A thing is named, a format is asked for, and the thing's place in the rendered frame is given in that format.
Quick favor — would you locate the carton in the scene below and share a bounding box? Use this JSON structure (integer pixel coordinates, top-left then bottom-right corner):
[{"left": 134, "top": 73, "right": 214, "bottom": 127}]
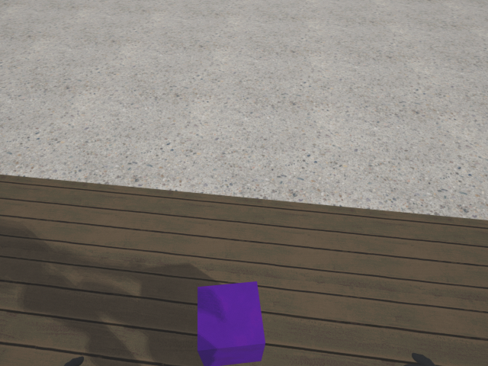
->
[{"left": 197, "top": 281, "right": 265, "bottom": 366}]

